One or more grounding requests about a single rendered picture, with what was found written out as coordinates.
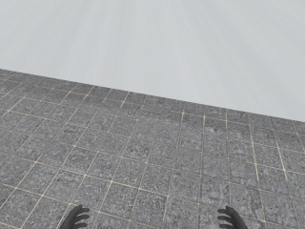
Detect robot left hand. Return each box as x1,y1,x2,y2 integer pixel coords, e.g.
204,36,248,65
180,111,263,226
59,204,90,229

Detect robot right hand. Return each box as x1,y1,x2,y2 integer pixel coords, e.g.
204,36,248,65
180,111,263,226
217,205,248,229

